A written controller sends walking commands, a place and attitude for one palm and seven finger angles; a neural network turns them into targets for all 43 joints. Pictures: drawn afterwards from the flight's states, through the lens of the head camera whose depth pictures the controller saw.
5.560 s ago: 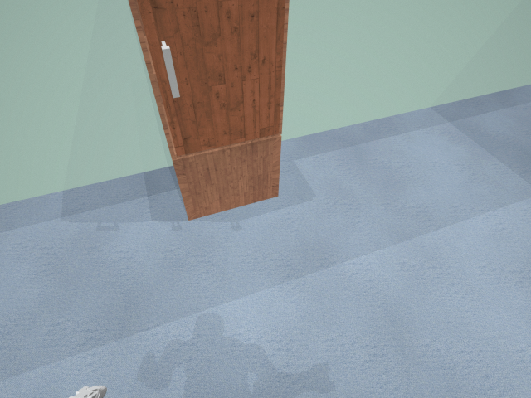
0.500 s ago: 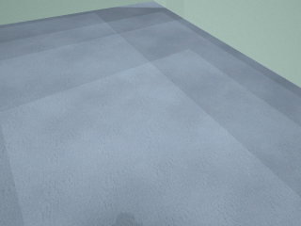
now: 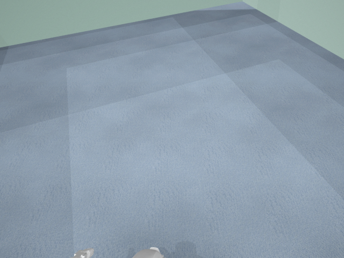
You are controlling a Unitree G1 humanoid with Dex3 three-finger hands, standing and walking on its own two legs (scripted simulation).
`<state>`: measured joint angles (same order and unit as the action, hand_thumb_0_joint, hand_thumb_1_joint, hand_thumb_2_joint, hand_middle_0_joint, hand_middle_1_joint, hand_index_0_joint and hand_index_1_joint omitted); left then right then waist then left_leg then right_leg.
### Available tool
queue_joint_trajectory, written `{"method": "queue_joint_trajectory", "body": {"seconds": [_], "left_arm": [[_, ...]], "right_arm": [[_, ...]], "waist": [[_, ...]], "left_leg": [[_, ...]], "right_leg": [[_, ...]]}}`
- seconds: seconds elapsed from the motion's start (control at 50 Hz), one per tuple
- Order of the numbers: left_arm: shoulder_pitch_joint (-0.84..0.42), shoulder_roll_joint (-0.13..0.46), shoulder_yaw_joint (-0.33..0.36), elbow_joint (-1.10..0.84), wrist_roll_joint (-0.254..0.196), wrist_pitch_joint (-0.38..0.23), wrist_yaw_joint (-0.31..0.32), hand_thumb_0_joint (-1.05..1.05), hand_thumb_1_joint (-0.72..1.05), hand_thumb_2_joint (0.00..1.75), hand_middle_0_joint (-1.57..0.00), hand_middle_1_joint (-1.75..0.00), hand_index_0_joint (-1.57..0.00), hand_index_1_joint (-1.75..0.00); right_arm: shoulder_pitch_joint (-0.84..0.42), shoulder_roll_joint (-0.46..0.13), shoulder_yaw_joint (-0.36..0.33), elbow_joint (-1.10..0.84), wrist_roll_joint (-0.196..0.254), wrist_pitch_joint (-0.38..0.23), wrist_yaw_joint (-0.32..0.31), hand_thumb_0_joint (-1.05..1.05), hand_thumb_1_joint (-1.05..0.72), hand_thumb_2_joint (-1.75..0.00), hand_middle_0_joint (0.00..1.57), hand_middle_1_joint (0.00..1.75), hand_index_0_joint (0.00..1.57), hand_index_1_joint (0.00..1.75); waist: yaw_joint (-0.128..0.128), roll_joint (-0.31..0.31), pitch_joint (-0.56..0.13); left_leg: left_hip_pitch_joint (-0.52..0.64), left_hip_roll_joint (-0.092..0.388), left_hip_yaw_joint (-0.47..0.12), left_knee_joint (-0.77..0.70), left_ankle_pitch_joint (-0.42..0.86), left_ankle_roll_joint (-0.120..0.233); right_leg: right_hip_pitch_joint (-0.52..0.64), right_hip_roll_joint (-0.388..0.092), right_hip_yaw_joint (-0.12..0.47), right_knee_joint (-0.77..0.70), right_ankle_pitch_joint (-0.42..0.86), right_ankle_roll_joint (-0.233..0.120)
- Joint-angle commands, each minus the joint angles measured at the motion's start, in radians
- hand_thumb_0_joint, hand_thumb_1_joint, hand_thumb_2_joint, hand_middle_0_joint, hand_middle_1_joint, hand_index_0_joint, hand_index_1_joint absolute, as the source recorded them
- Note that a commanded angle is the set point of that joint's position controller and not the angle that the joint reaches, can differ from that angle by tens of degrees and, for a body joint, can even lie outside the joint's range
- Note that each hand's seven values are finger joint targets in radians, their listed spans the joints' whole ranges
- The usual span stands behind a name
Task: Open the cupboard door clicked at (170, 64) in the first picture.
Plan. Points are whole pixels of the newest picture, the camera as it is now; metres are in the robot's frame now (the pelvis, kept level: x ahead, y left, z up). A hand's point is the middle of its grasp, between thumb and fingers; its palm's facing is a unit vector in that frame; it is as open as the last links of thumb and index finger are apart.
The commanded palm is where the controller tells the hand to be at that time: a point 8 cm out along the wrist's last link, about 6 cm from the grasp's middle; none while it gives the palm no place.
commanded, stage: turn to face it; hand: left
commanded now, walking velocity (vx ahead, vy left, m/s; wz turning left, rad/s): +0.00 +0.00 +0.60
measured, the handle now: out of the picture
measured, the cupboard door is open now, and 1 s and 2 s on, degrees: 0 0 0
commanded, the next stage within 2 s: none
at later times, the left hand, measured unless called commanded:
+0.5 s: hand out of the picture -0.07 +0.25 -0.18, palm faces +0.38 -0.89 -0.27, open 7.4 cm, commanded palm none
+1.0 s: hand out of the picture -0.01 +0.21 -0.13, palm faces +0.56 -0.78 -0.29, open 7.4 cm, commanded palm none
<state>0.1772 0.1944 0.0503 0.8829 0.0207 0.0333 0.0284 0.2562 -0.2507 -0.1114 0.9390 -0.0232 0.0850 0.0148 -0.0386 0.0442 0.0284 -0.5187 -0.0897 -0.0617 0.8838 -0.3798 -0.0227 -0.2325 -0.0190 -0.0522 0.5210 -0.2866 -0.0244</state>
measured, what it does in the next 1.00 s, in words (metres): steps on the spot, turning left: left foot, then right foot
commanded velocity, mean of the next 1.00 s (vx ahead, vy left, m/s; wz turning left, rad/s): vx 0.00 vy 0.00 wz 0.60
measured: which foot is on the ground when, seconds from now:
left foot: up 0.00-0.36, down 0.38-0.86, up 0.88-1.00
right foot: down 0.00-0.38, up 0.40-0.82, down 0.84-1.00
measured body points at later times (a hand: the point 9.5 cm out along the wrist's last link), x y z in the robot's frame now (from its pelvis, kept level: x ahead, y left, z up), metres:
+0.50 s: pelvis -0.01 +0.03 -0.01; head +0.02 +0.07 +0.44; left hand -0.09 +0.30 -0.16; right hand +0.21 -0.16 -0.12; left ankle -0.04 +0.12 -0.74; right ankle +0.00 -0.11 -0.67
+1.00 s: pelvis +0.00 -0.02 +0.00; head +0.04 -0.03 +0.45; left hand -0.04 +0.25 -0.11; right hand +0.19 -0.21 -0.16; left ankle -0.09 +0.08 -0.65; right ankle +0.07 -0.09 -0.74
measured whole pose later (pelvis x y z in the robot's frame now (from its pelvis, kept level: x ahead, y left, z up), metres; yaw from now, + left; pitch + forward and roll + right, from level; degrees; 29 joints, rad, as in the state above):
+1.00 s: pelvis +0.00 -0.02 +0.00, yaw +37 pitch -1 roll +1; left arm 0.16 0.18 0.02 0.83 0.02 0.01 0.02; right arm 0.24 -0.27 -0.10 0.94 -0.02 0.09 0.03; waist -0.05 0.06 0.08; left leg -0.50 -0.03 -0.02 1.16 -0.40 -0.06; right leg -0.23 -0.07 -0.13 0.54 -0.28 -0.02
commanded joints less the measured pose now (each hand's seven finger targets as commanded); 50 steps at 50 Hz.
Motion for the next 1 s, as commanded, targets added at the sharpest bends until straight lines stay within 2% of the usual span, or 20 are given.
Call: {"method": "queue_joint_trajectory", "body": {"seconds": [0.0, 0.1, 0.24, 0.28, 0.32, 0.34, 0.36, 0.38, 0.42, 0.48, 0.68, 0.74, 0.78, 0.8, 0.82, 0.84, 0.86, 0.9, 0.92, 0.98], "left_arm": [[-0.073, 0.152, 0.03, -0.095, -0.001, -0.042, 0.01, 0.0, 0.9, 0.9, -0.2, -0.3, -0.2, -0.3], [0.086, 0.182, 0.032, -0.05, 0.002, -0.045, 0.007, 0.0, 0.9, 0.9, -0.2, -0.3, -0.2, -0.3], [0.142, 0.237, 0.048, -0.027, 0.011, -0.034, 0.003, 0.0, 0.9, 0.9, -0.2, -0.3, -0.2, -0.3], [0.135, 0.25, 0.054, -0.021, 0.011, -0.029, 0.002, 0.0, 0.9, 0.9, -0.2, -0.3, -0.2, -0.3], [0.112, 0.249, 0.058, -0.017, 0.002, -0.027, -0.003, 0.0, 0.9, 0.9, -0.2, -0.3, -0.2, -0.3], [0.11, 0.229, 0.058, -0.032, -0.006, -0.026, -0.007, 0.0, 0.9, 0.9, -0.2, -0.3, -0.2, -0.3], [0.08, 0.161, 0.042, -0.083, -0.012, -0.026, -0.019, 0.0, 0.9, 0.9, -0.2, -0.3, -0.2, -0.3], [0.025, 0.161, 0.032, -0.111, 0.0, -0.012, -0.011, 0.0, 0.9, 0.9, -0.2, -0.3, -0.2, -0.3], [-0.022, 0.165, 0.039, -0.09, -0.005, -0.005, -0.006, 0.0, 0.9, 0.9, -0.2, -0.3, -0.2, -0.3], [0.029, 0.162, 0.046, -0.052, -0.002, 0.0, -0.019, 0.0, 0.9, 0.9, -0.2, -0.3, -0.2, -0.3], [-0.043, 0.137, 0.037, -0.107, -0.007, -0.003, -0.012, 0.0, 0.9, 0.9, -0.2, -0.3, -0.2, -0.3], [-0.013, 0.13, 0.032, -0.113, -0.014, -0.013, -0.009, 0.0, 0.9, 0.9, -0.2, -0.3, -0.2, -0.3], [0.035, 0.141, 0.035, -0.104, -0.017, -0.024, -0.005, 0.0, 0.9, 0.9, -0.2, -0.3, -0.2, -0.3], [0.075, 0.166, 0.042, -0.1, -0.015, -0.034, -0.001, 0.0, 0.9, 0.9, -0.2, -0.3, -0.2, -0.3], [0.109, 0.259, 0.058, -0.1, 0.002, -0.047, 0.008, 0.0, 0.9, 0.9, -0.2, -0.3, -0.2, -0.3], [0.103, 0.31, 0.061, -0.107, 0.005, -0.043, 0.009, 0.0, 0.9, 0.9, -0.2, -0.3, -0.2, -0.3], [0.076, 0.265, 0.058, -0.109, -0.006, -0.046, 0.012, 0.0, 0.9, 0.9, -0.2, -0.3, -0.2, -0.3], [-0.034, 0.197, 0.036, -0.129, -0.005, -0.043, 0.008, 0.0, 0.9, 0.9, -0.2, -0.3, -0.2, -0.3], [-0.059, 0.173, 0.028, -0.133, -0.005, -0.042, 0.008, 0.0, 0.9, 0.9, -0.2, -0.3, -0.2, -0.3], [-0.002, 0.17, 0.025, -0.111, -0.001, -0.049, 0.01, 0.0, 0.9, 0.9, -0.2, -0.3, -0.2, -0.3]], "right_arm": [[-0.001, -0.067, -0.008, -0.077, -0.005, -0.024, 0.015, 0.0, -0.9, -0.9, 0.2, 0.3, 0.2, 0.3], [-0.113, -0.066, 0.006, -0.103, -0.002, -0.021, 0.016, 0.0, -0.9, -0.9, 0.2, 0.3, 0.2, 0.3], [-0.214, -0.057, 0.035, -0.127, 0.01, -0.035, 0.019, 0.0, -0.9, -0.9, 0.2, 0.3, 0.2, 0.3], [-0.199, -0.063, 0.035, -0.129, 0.012, -0.043, 0.016, 0.0, -0.9, -0.9, 0.2, 0.3, 0.2, 0.3], [-0.133, -0.097, 0.028, -0.119, 0.008, -0.052, 0.013, 0.0, -0.9, -0.9, 0.2, 0.3, 0.2, 0.3], [-0.056, -0.166, 0.008, -0.104, 0.002, -0.064, 0.01, 0.0, -0.9, -0.9, 0.2, 0.3, 0.2, 0.3], [0.016, -0.288, -0.024, -0.096, 0.0, -0.07, 0.004, 0.0, -0.9, -0.9, 0.2, 0.3, 0.2, 0.3], [0.066, -0.305, -0.026, -0.068, 0.015, -0.063, 0.0, 0.0, -0.9, -0.9, 0.2, 0.3, 0.2, 0.3], [-0.004, -0.244, -0.011, -0.081, 0.011, -0.068, -0.022, 0.0, -0.9, -0.9, 0.2, 0.3, 0.2, 0.3], [-0.128, -0.186, 0.009, -0.122, 0.007, -0.074, -0.019, 0.0, -0.9, -0.9, 0.2, 0.3, 0.2, 0.3], [-0.072, -0.195, -0.01, -0.115, 0.0, -0.065, -0.013, 0.0, -0.9, -0.9, 0.2, 0.3, 0.2, 0.3], [-0.084, -0.198, -0.014, -0.12, -0.003, -0.061, -0.013, 0.0, -0.9, -0.9, 0.2, 0.3, 0.2, 0.3], [-0.096, -0.186, -0.015, -0.123, 0.004, -0.059, -0.013, 0.0, -0.9, -0.9, 0.2, 0.3, 0.2, 0.3], [-0.095, -0.162, -0.012, -0.128, 0.01, -0.059, -0.01, 0.0, -0.9, -0.9, 0.2, 0.3, 0.2, 0.3], [-0.066, -0.096, -0.002, -0.14, 0.02, -0.061, -0.003, 0.0, -0.9, -0.9, 0.2, 0.3, 0.2, 0.3], [-0.055, -0.075, 0.0, -0.161, 0.011, -0.061, -0.003, 0.0, -0.9, -0.9, 0.2, 0.3, 0.2, 0.3], [-0.06, -0.123, -0.01, -0.131, -0.002, -0.047, -0.005, 0.0, -0.9, -0.9, 0.2, 0.3, 0.2, 0.3], [-0.042, -0.103, -0.011, -0.094, -0.002, -0.032, 0.008, 0.0, -0.9, -0.9, 0.2, 0.3, 0.2, 0.3], [-0.032, -0.094, -0.008, -0.082, 0.0, -0.027, 0.015, 0.0, -0.9, -0.9, 0.2, 0.3, 0.2, 0.3], [-0.034, -0.081, -0.001, -0.072, 0.0, -0.02, 0.02, 0.0, -0.9, -0.9, 0.2, 0.3, 0.2, 0.3]], "waist": [[-0.013, -0.177, 0.047], [0.062, -0.215, -0.01], [0.101, -0.283, -0.067], [0.092, -0.302, -0.084], [0.047, -0.25, -0.115], [-0.003, -0.107, -0.173], [-0.047, 0.237, -0.194], [-0.057, 0.189, -0.19], [-0.039, 0.202, -0.137], [0.027, 0.11, -0.049], [0.006, 0.101, -0.056], [0.02, 0.12, -0.075], [0.048, 0.104, -0.094], [0.071, 0.043, -0.107], [0.081, -0.213, -0.14], [0.075, -0.33, -0.132], [0.074, -0.336, -0.113], [0.017, -0.197, -0.018], [0.004, -0.179, 0.003], [0.024, -0.222, -0.013]], "left_leg": [[-0.102, 0.105, 0.045, 0.338, 0.041, -0.04], [-0.105, 0.124, 0.092, 0.227, -0.001, -0.069], [0.049, 0.112, 0.173, -0.1, -0.064, -0.045], [0.117, 0.103, 0.195, -0.205, -0.035, -0.029], [0.284, 0.099, 0.199, -0.411, 0.122, -0.009], [0.516, 0.188, 0.107, -0.498, 0.337, 0.036], [0.699, 0.477, -0.263, -0.482, 0.785, 0.181], [0.661, 0.546, -0.259, -0.469, 0.944, 0.251], [0.533, 0.443, -0.201, -0.473, 0.807, 0.226], [0.389, 0.328, -0.103, -0.521, 0.631, 0.17], [0.361, 0.306, -0.258, -0.529, 0.444, 0.202], [0.31, 0.285, -0.299, -0.478, 0.538, 0.193], [0.245, 0.246, -0.302, -0.417, 0.533, 0.157], [0.16, 0.205, -0.28, -0.354, 0.435, 0.113], [-0.023, 0.087, -0.137, -0.153, 0.147, 0.032], [-0.103, 0.007, 0.002, 0.078, -0.223, -0.021], [-0.064, 0.067, -0.057, 0.22, -0.202, -0.012], [-0.071, 0.098, -0.013, 0.363, -0.058, -0.029], [-0.062, 0.111, 0.004, 0.37, -0.008, -0.036], [-0.062, 0.122, 0.044, 0.335, 0.024, -0.058]], "right_leg": [[-0.011, -0.28, 0.103, -0.239, 0.176, -0.077], [0.168, -0.305, 0.043, -0.168, 0.457, -0.088], [0.239, -0.335, -0.023, -0.082, 0.647, -0.087], [0.239, -0.342, -0.048, -0.04, 0.669, -0.072], [0.169, -0.323, -0.107, 0.082, 0.612, -0.019], [-0.007, -0.297, -0.137, 0.272, 0.468, 0.033], [-0.348, -0.144, -0.15, 0.508, -0.241, 0.116], [-0.409, -0.131, -0.041, 0.615, -0.377, 0.115], [-0.405, -0.132, 0.037, 0.682, -0.272, 0.12], [-0.33, -0.114, 0.034, 0.651, -0.126, 0.126], [-0.255, -0.05, 0.048, 0.371, -0.135, 0.124], [-0.124, -0.008, 0.033, 0.206, -0.131, 0.109], [0.016, 0.003, 0.022, 0.024, -0.004, 0.1], [0.142, -0.04, 0.055, -0.124, 0.081, 0.09], [0.309, -0.277, 0.279, -0.243, 0.145, 0.023], [0.253, -0.496, 0.426, -0.241, 0.281, -0.097], [0.138, -0.462, 0.384, -0.247, 0.242, -0.111], [0.055, -0.352, 0.212, -0.23, 0.2, -0.092], [0.03, -0.315, 0.133, -0.217, 0.23, -0.073], [0.095, -0.302, 0.048, -0.204, 0.325, -0.071]]}}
